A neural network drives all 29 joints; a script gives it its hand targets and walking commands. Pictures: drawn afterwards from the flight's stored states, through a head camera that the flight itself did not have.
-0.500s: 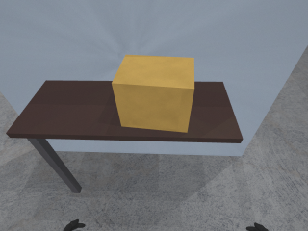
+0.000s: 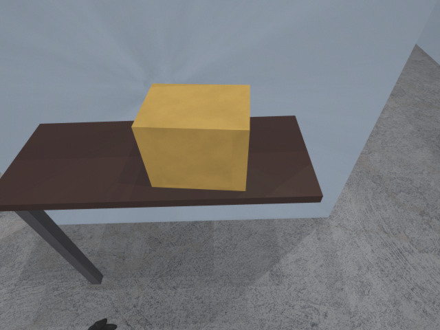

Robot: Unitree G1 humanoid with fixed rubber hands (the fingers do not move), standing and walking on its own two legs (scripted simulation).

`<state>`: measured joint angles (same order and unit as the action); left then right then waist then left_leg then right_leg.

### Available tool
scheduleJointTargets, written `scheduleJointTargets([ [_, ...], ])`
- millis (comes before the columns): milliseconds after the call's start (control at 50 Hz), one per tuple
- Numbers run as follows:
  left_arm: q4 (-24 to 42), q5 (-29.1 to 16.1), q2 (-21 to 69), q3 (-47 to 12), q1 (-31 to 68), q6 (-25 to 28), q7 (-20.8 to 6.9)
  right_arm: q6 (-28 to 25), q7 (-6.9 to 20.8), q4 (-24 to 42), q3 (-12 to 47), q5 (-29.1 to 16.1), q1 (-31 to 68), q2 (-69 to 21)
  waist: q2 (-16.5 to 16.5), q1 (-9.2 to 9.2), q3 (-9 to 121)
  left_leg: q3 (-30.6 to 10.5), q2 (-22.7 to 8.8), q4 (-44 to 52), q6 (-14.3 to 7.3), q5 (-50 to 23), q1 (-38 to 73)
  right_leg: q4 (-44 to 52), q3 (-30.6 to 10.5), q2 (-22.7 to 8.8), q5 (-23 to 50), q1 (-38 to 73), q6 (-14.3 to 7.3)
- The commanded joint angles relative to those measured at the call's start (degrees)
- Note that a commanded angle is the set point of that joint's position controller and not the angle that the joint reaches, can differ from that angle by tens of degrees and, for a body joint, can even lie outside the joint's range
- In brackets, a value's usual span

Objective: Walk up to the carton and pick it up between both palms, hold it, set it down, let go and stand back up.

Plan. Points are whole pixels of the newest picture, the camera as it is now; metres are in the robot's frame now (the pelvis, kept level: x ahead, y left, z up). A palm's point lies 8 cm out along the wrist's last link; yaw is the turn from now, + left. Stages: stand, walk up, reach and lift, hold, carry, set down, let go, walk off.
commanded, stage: walk up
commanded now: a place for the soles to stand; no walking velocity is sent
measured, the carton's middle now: (199, 137) +0.59 +0.06 +0.01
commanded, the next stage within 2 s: none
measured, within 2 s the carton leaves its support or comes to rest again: neither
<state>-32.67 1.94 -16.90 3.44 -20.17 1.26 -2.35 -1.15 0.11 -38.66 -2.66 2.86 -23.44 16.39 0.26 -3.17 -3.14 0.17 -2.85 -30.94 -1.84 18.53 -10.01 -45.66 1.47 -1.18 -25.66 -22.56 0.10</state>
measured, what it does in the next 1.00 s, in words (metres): walks ahead: right foot, then left foot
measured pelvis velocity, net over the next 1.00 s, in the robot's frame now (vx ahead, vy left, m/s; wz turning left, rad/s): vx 0.13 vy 0.02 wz -0.02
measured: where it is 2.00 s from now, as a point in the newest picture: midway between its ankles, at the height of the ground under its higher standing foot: outside the picture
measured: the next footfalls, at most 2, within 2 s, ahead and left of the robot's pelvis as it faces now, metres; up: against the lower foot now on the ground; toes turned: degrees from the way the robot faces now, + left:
right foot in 0.08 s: +0.12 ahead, -0.14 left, +0.00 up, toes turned -2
left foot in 0.52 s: +0.21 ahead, +0.14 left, +0.00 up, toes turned +4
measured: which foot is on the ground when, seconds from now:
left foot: down 0.00-0.08, up 0.10-0.50, down 0.52-1.00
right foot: up 0.00-0.06, down 0.08-0.52, up 0.54-0.74, down 0.76-1.00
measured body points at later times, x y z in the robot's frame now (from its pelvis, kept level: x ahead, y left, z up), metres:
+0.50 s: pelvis +0.09 +0.00 -0.01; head +0.10 -0.01 +0.44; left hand +0.09 +0.29 -0.11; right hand +0.22 -0.25 -0.12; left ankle +0.17 +0.14 -0.73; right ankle +0.08 -0.14 -0.73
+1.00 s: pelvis +0.13 +0.02 +0.00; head +0.13 +0.01 +0.45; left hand +0.26 +0.28 -0.09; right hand +0.23 -0.25 -0.12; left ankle +0.17 +0.14 -0.73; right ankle +0.13 -0.11 -0.73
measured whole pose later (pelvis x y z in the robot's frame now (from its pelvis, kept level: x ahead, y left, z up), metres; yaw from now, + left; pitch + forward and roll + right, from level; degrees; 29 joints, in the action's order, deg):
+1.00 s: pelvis +0.13 +0.02 +0.00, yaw -1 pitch -1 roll +0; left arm -33.6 0.1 -17.3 0.0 -18.4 0.9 -0.2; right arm 0.9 1.1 -39.9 0.8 0.1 -15.4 17.3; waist 1.6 -1.1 -1.2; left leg 4.8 -2.8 -31.8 0.1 13.9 -16.5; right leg -32.6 -0.3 -0.8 -17.3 -14.0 0.5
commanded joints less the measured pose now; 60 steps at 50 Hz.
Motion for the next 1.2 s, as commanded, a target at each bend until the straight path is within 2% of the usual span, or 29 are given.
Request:
scheduleJointTargets([
  [0,2.3,0.2,-3.3,3.0,-7.9,1.5,0.2,-0.4,0.9,3.4,-2.7,-0.9,9.3,9.7,9.0,6.64,0.8,-4.5,-4.8,7.7,-6.7,15.5,-19.0,9.1,2.3,0.8,14.5,20.2,-0.6],
  [20,0.9,0.6,-5.1,4.0,-12.2,1.4,1.1,0.1,1.3,3.9,-1.9,-0.7,9.0,7.7,5.7,8.46,1.3,-2.5,-3.0,2.0,-4.9,21.1,-25.6,8.5,2.5,1.9,12.2,27.5,-0.7],
  [40,0.1,1.0,-7.1,4.7,-16.4,1.3,2.1,0.7,1.6,3.9,-0.9,-0.4,6.5,5.1,-0.4,9.98,1.7,0.4,-0.5,-8.4,-2.8,24.3,-29.5,10.4,-0.5,0.2,5.7,31.0,-1.6],
  [60,0.9,2.2,-12.4,5.1,-20.2,1.6,3.2,0.9,2.1,6.0,0.2,0.0,4.3,1.5,-13.6,11.32,1.5,3.2,3.3,-28.8,0.6,21.8,-32.9,23.7,-24.6,-14.2,-16.1,27.5,-5.8],
  [80,1.0,2.0,-15.4,5.3,-17.0,1.1,4.4,2.0,1.8,7.0,-0.9,0.6,2.2,5.0,-10.2,8.49,-3.9,-3.0,2.9,-36.8,1.9,18.2,-34.1,36.4,-44.3,-23.9,-31.0,16.7,-10.2],
  [100,1.0,1.0,-15.3,5.1,-13.1,1.0,4.9,3.0,1.7,7.1,-2.0,1.1,2.6,8.1,-5.7,6.36,-9.4,-5.4,0.3,-39.9,2.3,13.6,-33.3,40.3,-48.3,-25.8,-36.5,8.6,-12.4],
  [120,0.7,0.6,-13.8,4.2,-9.4,1.3,5.0,3.4,1.8,6.9,-2.4,1.0,2.9,9.2,-3.5,4.88,-13.1,-6.1,-1.6,-40.7,3.0,8.2,-33.3,39.2,-43.0,-23.8,-31.2,5.0,-12.8],
  [180,0.0,1.6,-9.1,1.9,-4.0,2.2,5.2,3.0,2.9,2.9,-2.3,0.5,-4.0,8.4,-6.6,1.50,-8.6,-4.2,-2.3,-34.3,3.8,-0.5,-24.8,35.5,-21.1,-14.6,-12.5,3.4,-8.5],
  [220,-1.6,1.6,-7.9,1.6,-4.6,2.6,5.2,3.1,3.7,2.4,-1.9,0.3,-4.3,7.1,-8.0,1.30,-5.4,-2.4,-1.3,-33.4,4.3,-4.2,-21.3,34.3,-14.3,-11.8,-3.5,3.8,-8.5],
  [260,-2.5,1.1,-7.5,1.3,-5.5,2.6,4.9,3.5,3.6,2.7,-1.3,-0.1,-2.2,6.0,-8.5,1.96,-4.8,-1.3,-1.0,-30.0,4.6,-5.6,-21.5,33.2,-11.0,-10.8,0.2,4.9,-9.2],
  [380,-1.8,0.5,-9.8,1.3,-8.6,1.5,4.0,3.2,2.2,4.5,-0.1,-0.4,6.3,4.1,-8.9,5.66,-2.4,1.7,-0.5,-11.0,3.6,-4.2,-15.0,26.3,-8.5,-11.2,12.5,8.3,-10.2],
  [420,-0.8,0.2,-11.2,1.4,-8.1,0.6,3.7,2.6,1.5,4.7,-0.2,-0.6,6.7,4.1,-9.1,5.25,-0.7,3.2,0.7,-5.3,2.7,-5.2,-8.6,21.7,-7.8,-11.7,20.2,7.1,-9.9],
  [440,-0.1,-0.1,-11.1,1.0,-7.3,0.3,3.4,2.1,1.1,4.3,-0.5,-0.6,4.8,4.5,-7.8,3.96,0.4,3.4,1.2,-0.3,2.0,-9.5,-3.3,18.4,-7.3,-11.1,22.0,5.5,-8.8],
  [460,0.5,-0.3,-10.1,0.4,-7.6,0.0,3.2,1.5,0.7,3.7,-1.0,-0.7,2.7,6.2,-3.9,2.87,1.0,2.4,1.6,4.6,1.1,-14.6,2.1,14.7,-6.8,-9.9,21.3,2.6,-6.8],
  [480,0.8,-0.6,-7.5,-0.7,-10.0,0.0,3.0,0.9,0.3,3.1,-1.5,-0.3,1.4,8.1,1.1,2.33,3.5,-2.4,-1.9,5.3,-0.5,-17.3,8.5,9.2,-4.7,-7.4,16.3,-0.9,-4.3],
  [500,2.1,-0.8,-3.8,-2.2,-13.5,-0.1,2.7,0.6,-0.2,3.8,-2.1,0.2,0.6,12.1,10.4,2.13,6.7,-17.1,-13.2,7.1,-5.2,-18.6,10.9,0.2,-1.3,-2.8,1.0,-5.4,-0.8],
  [520,1.5,-1.3,-3.2,-2.4,-15.2,-1.3,3.6,1.4,-0.6,3.7,-2.3,-1.7,2.2,12.8,10.6,2.45,6.5,-22.7,-18.9,10.7,-11.7,-10.7,2.7,-5.0,-0.7,-0.1,-12.3,-1.6,0.8],
  [540,1.6,-0.7,-5.1,-1.6,-12.0,-2.4,4.1,1.9,-0.7,3.4,-1.9,-2.6,3.4,11.3,8.5,1.32,3.2,-21.4,-17.7,12.0,-13.8,-4.1,-3.1,-9.2,-2.7,-0.9,-13.0,-1.5,0.9],
  [580,2.4,-0.9,-5.6,-1.1,-8.6,-2.5,4.2,2.2,-0.8,3.3,-0.8,-2.4,5.5,8.8,8.5,1.34,-0.7,-14.7,-13.6,11.5,-11.6,-9.0,-6.0,-8.5,-4.4,-1.1,-9.6,-2.7,1.1],
  [640,1.4,-1.0,-4.6,-1.1,-10.4,-1.6,4.0,2.5,-0.7,3.9,-0.1,-1.7,9.3,8.3,9.8,3.01,2.5,-9.1,-10.8,7.5,-9.6,-16.0,-6.3,-0.6,-1.5,-0.3,-3.6,2.9,1.4],
  [700,2.0,-0.7,-4.3,-0.8,-8.6,-0.6,3.6,2.8,-0.2,4.1,0.5,-2.6,12.0,8.7,8.2,4.53,3.6,-6.8,-9.2,4.0,-6.8,-10.8,-10.6,13.6,-0.4,0.4,10.3,11.3,0.7],
  [720,2.4,-0.6,-5.1,-0.5,-7.5,-0.4,3.5,2.7,0.0,4.3,0.9,-3.0,12.0,8.2,6.4,4.50,3.4,-6.3,-8.6,3.7,-4.9,-6.4,-12.8,16.4,-2.3,-0.1,13.2,13.2,-0.1],
  [740,2.9,-0.2,-6.5,-0.2,-5.8,-0.1,3.5,2.5,0.4,4.6,1.5,-3.6,11.3,7.1,4.2,4.14,2.9,-5.5,-7.9,3.4,-2.8,-1.8,-15.5,17.2,-7.0,-3.3,13.8,13.9,-1.6],
  [760,3.4,-0.2,-8.7,0.4,-3.3,0.0,3.4,2.3,0.7,5.0,2.1,-3.8,9.4,5.5,0.4,2.66,2.5,-3.6,-5.0,2.6,-0.8,2.9,-14.4,20.2,-13.4,-7.6,9.2,10.3,-3.7],
  [780,3.4,-1.4,-9.9,0.5,-0.7,-0.1,3.1,2.5,0.6,4.1,1.7,-3.5,8.8,5.3,-1.4,1.72,1.0,-1.2,-2.5,1.1,0.3,2.8,-6.0,22.5,-14.9,-9.1,3.3,0.2,-5.3],
  [800,3.2,-1.9,-9.2,0.1,0.6,-0.1,2.8,2.6,0.7,3.8,1.4,-3.0,8.9,6.1,-2.0,1.32,-0.4,-1.8,-2.5,1.4,0.2,0.1,-2.2,23.7,-13.7,-8.1,2.1,-3.9,-4.8],
  [840,2.9,-2.1,-7.4,-0.8,0.4,0.3,2.5,1.8,0.8,3.2,1.3,-2.7,9.1,7.7,-2.4,1.93,-0.2,-3.1,-3.9,2.9,-0.6,-6.5,-2.6,22.0,-9.9,-5.4,10.2,-0.4,-2.9],
  [900,2.4,-1.9,-7.3,-1.1,-0.8,0.6,2.3,0.8,0.8,2.5,1.4,-2.7,8.3,8.2,-2.8,2.64,4.2,-2.8,-4.7,3.1,-1.1,-12.0,-2.4,19.2,-8.6,-5.1,19.0,6.2,-2.6],
  [1180,2.4,-1.7,-7.9,-1.3,1.7,0.2,2.3,0.9,1.0,2.6,1.3,-2.8,8.5,8.5,0.0,2.77,3.8,-1.3,-5.0,5.3,-1.4,-8.7,-2.3,19.5,-8.5,-4.5,15.9,5.6,-2.2],
])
